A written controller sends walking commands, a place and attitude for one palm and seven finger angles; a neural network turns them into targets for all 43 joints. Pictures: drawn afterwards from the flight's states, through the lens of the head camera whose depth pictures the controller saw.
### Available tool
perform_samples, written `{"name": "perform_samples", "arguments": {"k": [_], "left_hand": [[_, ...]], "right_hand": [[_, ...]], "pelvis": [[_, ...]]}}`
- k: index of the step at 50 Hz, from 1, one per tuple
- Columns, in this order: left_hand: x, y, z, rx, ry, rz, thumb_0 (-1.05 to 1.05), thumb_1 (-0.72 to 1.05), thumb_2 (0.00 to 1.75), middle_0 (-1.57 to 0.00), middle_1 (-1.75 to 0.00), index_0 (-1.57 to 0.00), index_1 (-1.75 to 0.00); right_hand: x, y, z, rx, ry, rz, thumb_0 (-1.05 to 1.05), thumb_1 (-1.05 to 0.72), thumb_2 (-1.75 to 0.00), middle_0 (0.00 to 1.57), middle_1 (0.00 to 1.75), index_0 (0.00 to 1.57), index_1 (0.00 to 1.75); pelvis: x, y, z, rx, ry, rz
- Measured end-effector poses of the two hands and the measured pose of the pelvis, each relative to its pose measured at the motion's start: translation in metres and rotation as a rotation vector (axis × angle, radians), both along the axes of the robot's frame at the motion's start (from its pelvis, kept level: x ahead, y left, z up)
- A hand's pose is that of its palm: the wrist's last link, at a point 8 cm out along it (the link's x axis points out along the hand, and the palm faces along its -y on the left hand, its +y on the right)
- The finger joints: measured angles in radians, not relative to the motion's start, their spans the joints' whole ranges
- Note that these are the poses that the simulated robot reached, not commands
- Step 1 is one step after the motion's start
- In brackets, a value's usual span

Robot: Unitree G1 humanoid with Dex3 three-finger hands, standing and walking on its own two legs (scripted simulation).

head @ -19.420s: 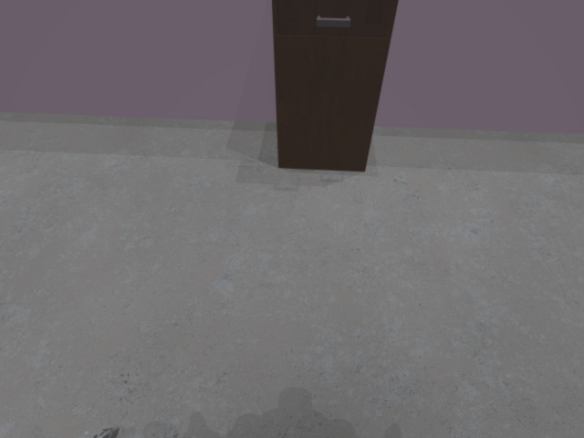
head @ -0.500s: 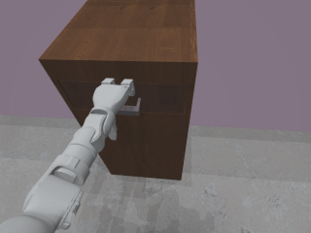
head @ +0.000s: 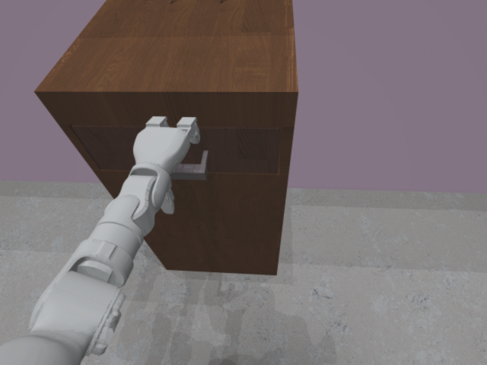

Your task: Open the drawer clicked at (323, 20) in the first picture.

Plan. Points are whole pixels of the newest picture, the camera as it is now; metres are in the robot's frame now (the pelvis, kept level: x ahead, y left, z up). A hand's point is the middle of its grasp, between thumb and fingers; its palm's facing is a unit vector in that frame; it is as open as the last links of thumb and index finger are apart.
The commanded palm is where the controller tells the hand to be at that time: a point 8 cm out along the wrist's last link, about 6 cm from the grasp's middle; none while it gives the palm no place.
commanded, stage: move the hooked fingers above the handle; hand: left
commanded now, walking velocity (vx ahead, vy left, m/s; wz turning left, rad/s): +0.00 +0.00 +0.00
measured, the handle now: (177, 163) +0.50 +0.15 +0.00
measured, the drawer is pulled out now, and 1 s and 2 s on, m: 0.00 0.00 0.00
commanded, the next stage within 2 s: none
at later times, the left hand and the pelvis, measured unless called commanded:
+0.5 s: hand (154, 166) +0.44 +0.17 +0.07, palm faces +0.02 +0.00 -1.00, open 13.8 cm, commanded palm +0.41 +0.16 +0.12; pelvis +0.00 +0.00 +0.00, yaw +0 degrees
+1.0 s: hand (152, 169) +0.44 +0.17 +0.06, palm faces -0.06 -0.01 -1.00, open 13.8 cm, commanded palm +0.41 +0.16 +0.12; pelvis +0.00 +0.00 +0.00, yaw +0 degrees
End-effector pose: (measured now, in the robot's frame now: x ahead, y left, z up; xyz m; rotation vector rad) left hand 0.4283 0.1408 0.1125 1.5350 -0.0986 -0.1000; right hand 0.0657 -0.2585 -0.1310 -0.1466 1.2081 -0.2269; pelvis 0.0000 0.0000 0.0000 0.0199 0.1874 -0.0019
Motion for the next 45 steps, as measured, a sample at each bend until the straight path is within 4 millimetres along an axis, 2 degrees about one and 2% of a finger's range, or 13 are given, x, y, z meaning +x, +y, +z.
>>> {"name": "perform_samples", "arguments": {"k": [5,8,13,18,25,28,35,38,41,45], "left_hand": [[0.008,0.015,0.002,0.023,0.008,0.081,0.00,-0.49,0.30,-0.32,-1.20,-0.32,-1.20],[0.006,0.019,0.003,0.015,0.034,0.089,0.00,-0.49,0.30,-0.32,-1.20,-0.32,-1.20],[-0.009,0.008,-0.002,-0.008,0.053,0.010,-0.01,-0.49,0.30,-0.32,-1.20,-0.32,-1.20],[-0.016,0.000,-0.002,-0.020,-0.001,-0.033,-0.01,-0.49,0.30,-0.32,-1.20,-0.32,-1.20],[-0.009,0.025,0.009,0.029,-0.022,0.096,0.00,-0.49,0.30,-0.32,-1.20,-0.32,-1.20],[-0.011,0.027,0.011,0.026,0.022,0.107,-0.01,-0.49,0.30,-0.32,-1.20,-0.32,-1.20],[-0.024,-0.002,0.004,-0.019,0.044,-0.045,-0.01,-0.49,0.30,-0.32,-1.20,-0.32,-1.20],[-0.025,-0.006,0.003,-0.016,-0.003,-0.066,0.00,-0.49,0.30,-0.32,-1.20,-0.32,-1.20],[-0.019,0.002,0.005,0.002,-0.040,-0.016,0.00,-0.49,0.30,-0.32,-1.20,-0.32,-1.20],[-0.009,0.024,0.009,0.040,-0.028,0.096,0.00,-0.49,0.30,-0.32,-1.20,-0.32,-1.20]], "right_hand": [[0.005,0.001,0.000,0.008,-0.013,-0.008,0.00,-0.90,-0.90,0.20,0.30,0.20,0.30],[0.009,0.002,0.001,0.015,-0.016,-0.004,0.00,-0.90,-0.90,0.20,0.30,0.20,0.30],[0.019,0.004,0.002,0.019,-0.021,0.024,0.00,-0.90,-0.90,0.20,0.30,0.20,0.30],[0.032,0.007,0.003,0.019,-0.048,0.043,0.00,-0.90,-0.90,0.20,0.30,0.20,0.30],[0.043,0.013,0.004,0.034,-0.089,0.043,0.00,-0.90,-0.90,0.20,0.30,0.20,0.30],[0.044,0.014,0.005,0.039,-0.090,0.051,0.00,-0.90,-0.90,0.20,0.30,0.20,0.30],[0.041,0.014,0.006,0.026,-0.084,0.068,0.00,-0.90,-0.90,0.20,0.30,0.20,0.30],[0.037,0.013,0.005,0.022,-0.083,0.060,0.00,-0.90,-0.90,0.20,0.30,0.20,0.30],[0.031,0.013,0.003,0.023,-0.075,0.046,0.00,-0.90,-0.90,0.20,0.30,0.20,0.30],[0.020,0.012,0.001,0.027,-0.057,0.023,0.00,-0.90,-0.90,0.20,0.30,0.20,0.30]], "pelvis": [[0.002,0.000,0.000,0.000,0.010,-0.007],[0.005,0.000,0.001,-0.002,0.009,-0.005],[0.008,0.001,0.002,-0.004,-0.005,0.007],[0.007,0.002,0.001,-0.003,-0.014,0.008],[0.005,0.001,0.001,-0.002,-0.017,0.006],[0.005,0.002,0.002,-0.003,-0.023,0.013],[0.003,0.003,0.001,-0.002,-0.034,0.017],[0.001,0.003,0.000,0.000,-0.030,0.011],[-0.002,0.002,0.000,0.001,-0.023,0.004],[-0.003,0.001,0.001,0.001,-0.017,-0.001]]}}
